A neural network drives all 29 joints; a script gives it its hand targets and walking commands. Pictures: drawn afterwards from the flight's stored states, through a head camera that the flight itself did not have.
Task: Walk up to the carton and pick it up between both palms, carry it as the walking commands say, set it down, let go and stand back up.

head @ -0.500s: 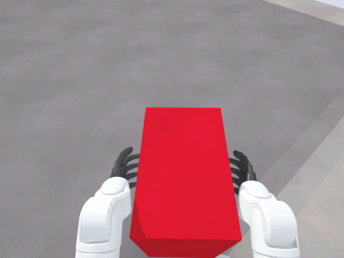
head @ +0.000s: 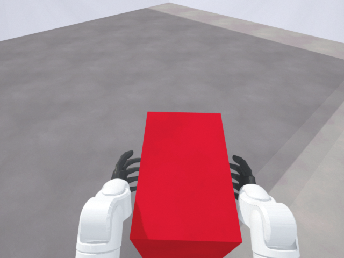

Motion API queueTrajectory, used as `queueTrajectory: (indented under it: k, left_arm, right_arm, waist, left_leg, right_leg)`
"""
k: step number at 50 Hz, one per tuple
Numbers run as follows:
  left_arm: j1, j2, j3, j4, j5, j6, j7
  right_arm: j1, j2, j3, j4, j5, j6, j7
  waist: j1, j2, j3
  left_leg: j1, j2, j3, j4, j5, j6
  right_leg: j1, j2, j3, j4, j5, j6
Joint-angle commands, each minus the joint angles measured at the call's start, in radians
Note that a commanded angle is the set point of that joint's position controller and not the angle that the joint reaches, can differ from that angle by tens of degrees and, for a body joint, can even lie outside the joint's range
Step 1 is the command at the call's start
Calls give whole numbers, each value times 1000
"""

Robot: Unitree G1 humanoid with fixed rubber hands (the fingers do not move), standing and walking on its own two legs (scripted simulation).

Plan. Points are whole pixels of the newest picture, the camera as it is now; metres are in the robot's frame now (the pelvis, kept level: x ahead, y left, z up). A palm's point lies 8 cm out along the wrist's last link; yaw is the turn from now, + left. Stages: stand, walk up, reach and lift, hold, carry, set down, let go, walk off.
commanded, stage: carry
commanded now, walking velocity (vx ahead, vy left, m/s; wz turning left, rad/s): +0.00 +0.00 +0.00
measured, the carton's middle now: (181, 192) +0.27 +0.00 +0.02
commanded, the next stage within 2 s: none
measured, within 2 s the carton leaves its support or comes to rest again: neither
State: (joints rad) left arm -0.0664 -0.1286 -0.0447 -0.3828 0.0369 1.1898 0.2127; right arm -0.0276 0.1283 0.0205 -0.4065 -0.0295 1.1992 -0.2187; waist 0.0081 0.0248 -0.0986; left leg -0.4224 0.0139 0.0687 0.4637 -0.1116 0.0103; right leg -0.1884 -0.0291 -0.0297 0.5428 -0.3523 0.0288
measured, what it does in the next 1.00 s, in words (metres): stands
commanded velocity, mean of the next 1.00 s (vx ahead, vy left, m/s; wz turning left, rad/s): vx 0.00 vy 0.00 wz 0.00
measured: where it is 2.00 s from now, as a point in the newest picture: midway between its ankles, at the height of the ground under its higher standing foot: outside the picture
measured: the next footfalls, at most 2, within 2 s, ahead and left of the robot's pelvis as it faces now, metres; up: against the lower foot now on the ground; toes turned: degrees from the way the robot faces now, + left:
none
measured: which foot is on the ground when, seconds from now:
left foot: down 0.00-1.00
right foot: down 0.00-1.00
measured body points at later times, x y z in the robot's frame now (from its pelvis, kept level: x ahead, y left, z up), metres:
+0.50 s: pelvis +0.01 +0.00 +0.00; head -0.01 +0.00 +0.45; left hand +0.28 +0.14 +0.05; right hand +0.27 -0.13 +0.04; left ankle +0.13 +0.10 -0.73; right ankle -0.04 -0.13 -0.73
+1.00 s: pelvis +0.01 +0.00 +0.00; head -0.01 +0.00 +0.45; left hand +0.28 +0.13 +0.05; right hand +0.28 -0.13 +0.04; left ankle +0.13 +0.10 -0.73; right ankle -0.04 -0.13 -0.73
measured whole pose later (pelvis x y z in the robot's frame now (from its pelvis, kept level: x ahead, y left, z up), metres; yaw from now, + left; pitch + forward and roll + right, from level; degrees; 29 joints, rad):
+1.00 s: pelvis +0.01 +0.00 +0.00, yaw +0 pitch +3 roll -1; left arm -0.08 -0.13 -0.01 -0.16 0.04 0.95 0.20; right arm -0.04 0.13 0.01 -0.17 -0.04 0.95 -0.20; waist 0.01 0.02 -0.11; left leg -0.48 0.02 0.07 0.47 -0.04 0.04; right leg -0.25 -0.03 -0.03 0.57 -0.37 0.03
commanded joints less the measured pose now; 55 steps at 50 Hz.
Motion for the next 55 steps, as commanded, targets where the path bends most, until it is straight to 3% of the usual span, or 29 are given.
queueTrajectory:
  k: [1, 5, 11, 13, 15, 16, 17, 20, 23, 24, 25, 26, 27, 29, 30, 31, 32, 34, 35, 36, 38, 39, 41, 42, 46, 47, 50, 51, 55]
  left_arm:
    - [-426, -927, -456, -87, -232, -47, -116]
    - [-424, -926, -464, -69, -228, -52, -115]
    - [-405, -956, -467, -80, -221, -100, -115]
    - [-444, -981, -506, -129, -247, -122, -121]
    - [-421, -932, -460, -66, -205, -134, -116]
    - [-364, -845, -361, 134, -127, -150, -120]
    - [-384, -860, -385, 100, -143, -168, -123]
    - [-419, -757, -296, 278, -68, -268, -145]
    - [-488, -931, -483, -109, -239, -302, -127]
    - [-489, -839, -386, 116, -144, -318, -138]
    - [-449, -897, -434, 8, -187, -315, -128]
    - [-422, -830, -361, 142, -129, -322, -131]
    - [-418, -875, -419, 10, -181, -316, -119]
    - [-381, -813, -372, 81, -149, -315, -112]
    - [-378, -810, -368, 77, -145, -321, -113]
    - [-378, -888, -439, -31, -200, -307, -110]
    - [-358, -804, -366, 77, -141, -308, -109]
    - [-328, -807, -366, 89, -138, -314, -111]
    - [-375, -862, -432, -55, -191, -308, -103]
    - [-391, -874, -445, -73, -199, -298, -104]
    - [-344, -734, -311, 197, -86, -314, -113]
    - [-386, -853, -429, -12, -183, -308, -110]
    - [-372, -802, -373, 85, -140, -313, -117]
    - [-355, -824, -392, 18, -166, -306, -108]
    - [-370, -847, -420, -23, -187, -275, -95]
    - [-339, -773, -354, 91, -146, -275, -92]
    - [-378, -757, -333, 158, -109, -310, -109]
    - [-387, -808, -382, 49, -145, -313, -102]
    - [-390, -823, -417, -53, -188, -293, -84]
  right_arm:
    - [-521, 906, 499, -117, 263, -44, 134]
    - [-519, 900, 490, -82, 258, -52, 142]
    - [-509, 891, 490, -128, 253, -105, 152]
    - [-518, 905, 504, -172, 254, -126, 157]
    - [-512, 875, 482, -99, 239, -136, 158]
    - [-480, 769, 387, 67, 162, -156, 161]
    - [-495, 794, 408, 49, 176, -175, 164]
    - [-480, 697, 305, 262, 76, -273, 181]
    - [-589, 868, 508, -151, 261, -315, 165]
    - [-579, 798, 407, 100, 170, -330, 175]
    - [-580, 839, 483, -59, 227, -330, 163]
    - [-535, 775, 402, 97, 165, -334, 165]
    - [-536, 812, 466, -53, 220, -329, 153]
    - [-500, 744, 398, 10, 179, -329, 142]
    - [-484, 759, 415, 31, 176, -330, 143]
    - [-510, 820, 495, -112, 230, -318, 135]
    - [-489, 748, 417, 4, 179, -322, 135]
    - [-454, 749, 430, 26, 174, -320, 137]
    - [-500, 801, 492, -123, 230, -314, 130]
    - [-508, 818, 499, -131, 235, -304, 132]
    - [-432, 685, 344, 165, 114, -319, 143]
    - [-470, 792, 459, -46, 206, -312, 138]
    - [-474, 758, 419, 47, 167, -320, 142]
    - [-488, 761, 442, -57, 202, -316, 136]
    - [-496, 788, 466, -90, 220, -285, 126]
    - [-456, 721, 396, 24, 173, -285, 124]
    - [-480, 690, 355, 111, 129, -322, 140]
    - [-505, 745, 418, 4, 177, -324, 136]
    - [-471, 756, 436, -98, 207, -302, 118]
  waist:
    - [-19, -50, -141]
    - [-12, 29, -178]
    - [-15, 9, -330]
    - [-15, 24, -301]
    - [-15, 20, -272]
    - [-16, 9, -275]
    - [-13, 37, -278]
    - [-19, -9, -275]
    - [-18, -16, -259]
    - [-19, -23, -234]
    - [-22, -59, -262]
    - [-23, -35, -286]
    - [-26, -45, -296]
    - [-28, -15, -320]
    - [-30, -61, -313]
    - [-27, -89, -319]
    - [-28, -41, -324]
    - [-29, -74, -337]
    - [-26, -65, -342]
    - [-24, -59, -330]
    - [-28, -36, -316]
    - [-27, -30, -312]
    - [-26, -83, -300]
    - [-25, -30, -319]
    - [-28, -33, -268]
    - [-25, -23, -276]
    - [-33, -24, -248]
    - [-33, -44, -240]
    - [-36, -15, -279]
  left_leg:
    - [198, 29, -75, -12, -166, 6]
    - [169, 118, -212, -165, -328, 14]
    - [264, 140, -203, -107, -47, 3]
    - [239, 135, -214, -144, -176, -1]
    - [221, 144, -227, -167, -244, 2]
    - [221, 140, -223, -157, -234, 5]
    - [239, 135, -216, -152, -203, 1]
    - [252, 121, -191, -98, -91, 8]
    - [229, 114, -188, -95, -134, 19]
    - [217, 111, -181, -90, -149, 21]
    - [230, 112, -179, -73, -105, 27]
    - [248, 106, -166, -52, -36, 29]
    - [260, 102, -163, -45, -1, 26]
    - [271, 104, -156, -28, 35, 33]
    - [273, 98, -147, -9, 77, 32]
    - [286, 96, -146, 6, 139, 32]
    - [277, 95, -141, 17, 162, 35]
    - [287, 91, -130, 39, 222, 36]
    - [292, 95, -134, 29, 239, 34]
    - [290, 93, -136, 22, 227, 39]
    - [279, 98, -137, 28, 234, 39]
    - [286, 91, -135, 13, 174, 36]
    - [268, 102, -149, 7, 133, 38]
    - [277, 98, -143, -4, 127, 38]
    - [232, 111, -191, -68, -53, 36]
    - [217, 120, -210, -88, -112, 33]
    - [208, 96, -183, -78, -112, 31]
    - [211, 99, -189, -71, -101, 35]
    - [206, 108, -217, -105, -131, 32]
  right_leg:
    - [-256, -54, 57, -151, -252, -33]
    - [-207, 8, 27, -38, -169, -28]
    - [-124, -1, 32, -36, 22, -48]
    - [-158, 2, 30, -30, -29, -44]
    - [-156, -3, 30, -37, -48, -46]
    - [-163, -7, 35, -38, -32, -50]
    - [-174, -5, 34, -33, -29, -54]
    - [-170, -21, 39, -33, 32, -51]
    - [-184, -19, 40, -37, -7, -53]
    - [-187, -21, 44, -48, -9, -52]
    - [-168, -30, 50, -54, 13, -55]
    - [-155, -35, 48, -45, 49, -58]
    - [-156, -37, 45, -46, 61, -57]
    - [-148, -53, 51, -55, 92, -52]
    - [-140, -57, 40, -51, 124, -49]
    - [-141, -58, 49, -50, 172, -49]
    - [-125, -64, 40, -40, 185, -47]
    - [-106, -70, 36, -32, 269, -48]
    - [-104, -61, 26, -19, 253, -44]
    - [-119, -57, 22, -21, 211, -40]
    - [-137, -63, 19, -17, 191, -40]
    - [-154, -53, 23, -20, 150, -48]
    - [-145, -54, 19, -38, 121, -43]
    - [-147, -54, 18, -30, 111, -48]
    - [-174, -30, 17, -39, 18, -51]
    - [-179, -31, 34, -46, 6, -58]
    - [-177, -38, 33, -38, 34, -52]
    - [-175, -39, 35, -44, 39, -46]
    - [-149, -31, 29, -35, 14, -50]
